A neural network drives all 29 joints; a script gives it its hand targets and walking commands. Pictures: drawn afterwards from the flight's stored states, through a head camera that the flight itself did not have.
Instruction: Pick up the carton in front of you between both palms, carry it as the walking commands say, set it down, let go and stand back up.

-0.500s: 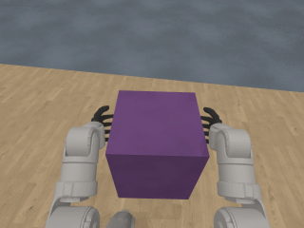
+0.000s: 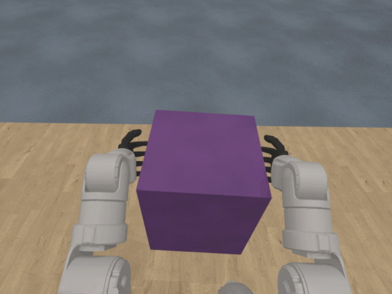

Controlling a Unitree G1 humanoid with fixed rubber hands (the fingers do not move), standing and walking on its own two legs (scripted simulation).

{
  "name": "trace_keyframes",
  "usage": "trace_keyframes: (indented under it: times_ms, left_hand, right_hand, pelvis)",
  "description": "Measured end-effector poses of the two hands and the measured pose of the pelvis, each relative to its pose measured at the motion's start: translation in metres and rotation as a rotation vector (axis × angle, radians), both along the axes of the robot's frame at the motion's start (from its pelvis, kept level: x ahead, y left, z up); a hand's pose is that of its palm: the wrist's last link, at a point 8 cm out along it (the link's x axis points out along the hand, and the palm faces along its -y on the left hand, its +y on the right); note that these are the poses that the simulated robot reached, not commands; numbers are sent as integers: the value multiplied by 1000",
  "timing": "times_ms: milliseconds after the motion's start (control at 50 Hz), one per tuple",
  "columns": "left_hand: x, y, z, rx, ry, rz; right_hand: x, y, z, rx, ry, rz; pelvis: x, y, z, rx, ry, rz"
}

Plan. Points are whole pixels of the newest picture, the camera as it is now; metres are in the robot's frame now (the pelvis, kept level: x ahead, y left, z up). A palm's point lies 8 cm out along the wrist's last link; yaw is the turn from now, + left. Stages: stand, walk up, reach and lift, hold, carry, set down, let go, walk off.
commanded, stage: carry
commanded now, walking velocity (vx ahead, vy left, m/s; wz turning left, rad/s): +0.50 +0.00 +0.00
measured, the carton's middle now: (200, 185) +0.35 -0.02 +0.02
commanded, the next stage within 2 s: none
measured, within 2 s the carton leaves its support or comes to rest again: neither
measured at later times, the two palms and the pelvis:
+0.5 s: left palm (146, 103) +0.62 +0.13 +0.02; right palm (246, 98) +0.65 -0.17 +0.02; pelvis +0.29 -0.05 -0.05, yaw +2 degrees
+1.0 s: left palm (149, 52) +0.94 +0.15 +0.01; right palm (227, 56) +0.93 -0.15 +0.01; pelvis +0.58 +0.00 -0.10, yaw +0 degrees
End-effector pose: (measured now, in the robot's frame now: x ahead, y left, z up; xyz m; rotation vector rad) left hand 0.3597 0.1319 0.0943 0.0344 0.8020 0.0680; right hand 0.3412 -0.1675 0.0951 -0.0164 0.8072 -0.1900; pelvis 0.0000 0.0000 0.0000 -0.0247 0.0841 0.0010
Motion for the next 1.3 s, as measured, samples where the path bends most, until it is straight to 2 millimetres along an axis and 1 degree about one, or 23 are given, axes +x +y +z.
trace_keyframes:
  times_ms: [60,120,180,220,260,300,340,400,440,520,600,700,740,780,820,860,900,980,1080,1140,1200,1260,1300]
  left_hand:
    - [33,-4,-1,-11,-16,1]
    - [68,-7,2,-20,-51,13]
    - [107,-12,5,-28,-88,28]
    - [134,-16,4,-29,-107,36]
    - [163,-22,-1,-19,-121,42]
    - [190,-25,-10,9,-134,54]
    - [210,-24,-24,39,-111,62]
    - [227,-17,-50,43,-25,91]
    - [237,-12,-62,39,22,112]
    - [268,-4,-71,34,42,147]
    - [312,2,-66,26,1,166]
    - [380,11,-50,17,-88,160]
    - [411,17,-46,15,-126,155]
    - [443,24,-45,12,-158,147]
    - [477,29,-49,8,-185,126]
    - [507,30,-58,-3,-175,105]
    - [530,27,-68,1,-126,76]
    - [570,16,-85,6,-24,27]
    - [621,7,-95,-4,0,5]
    - [655,4,-94,-15,-27,10]
    - [691,0,-90,-24,-67,22]
    - [731,-7,-88,-29,-101,33]
    - [759,-12,-92,-23,-117,36]
  right_hand:
    - [33,-4,1,2,-17,-11]
    - [71,-7,7,5,-53,-11]
    - [113,-12,10,9,-90,-7]
    - [142,-17,8,11,-109,-2]
    - [173,-22,1,11,-123,11]
    - [206,-25,-12,12,-134,38]
    - [233,-25,-29,23,-110,59]
    - [261,-17,-52,14,-25,102]
    - [277,-12,-63,10,21,125]
    - [317,-3,-74,15,42,147]
    - [361,3,-72,34,1,139]
    - [425,11,-57,46,-88,116]
    - [454,17,-51,45,-126,112]
    - [484,24,-49,37,-158,109]
    - [514,28,-50,17,-185,101]
    - [537,29,-56,-14,-176,95]
    - [553,26,-67,-20,-125,75]
    - [577,17,-86,4,-24,41]
    - [620,8,-94,6,-1,7]
    - [655,5,-91,9,-29,0]
    - [693,0,-85,12,-69,0]
    - [735,-6,-84,15,-103,4]
    - [765,-12,-89,15,-119,11]
  pelvis:
    - [30,-1,2,-1,6,0]
    - [64,-5,0,4,11,4]
    - [104,-12,-6,14,15,11]
    - [133,-18,-15,25,13,17]
    - [166,-24,-29,38,3,24]
    - [197,-29,-48,47,-10,28]
    - [217,-33,-57,23,-13,20]
    - [245,-41,-57,36,-14,18]
    - [264,-45,-54,41,-12,22]
    - [299,-49,-51,47,-4,28]
    - [340,-46,-49,47,5,27]
    - [402,-36,-55,32,9,18]
    - [431,-30,-63,22,6,13]
    - [462,-23,-76,10,-3,7]
    - [495,-16,-95,-3,-19,-3]
    - [516,-13,-104,26,-20,5]
    - [535,-7,-105,19,-19,10]
    - [574,3,-99,4,-12,6]
    - [621,6,-94,-2,1,1]
    - [652,4,-93,0,6,2]
    - [688,-1,-96,8,10,8]
    - [729,-9,-106,21,11,16]
    - [761,-14,-118,32,7,22]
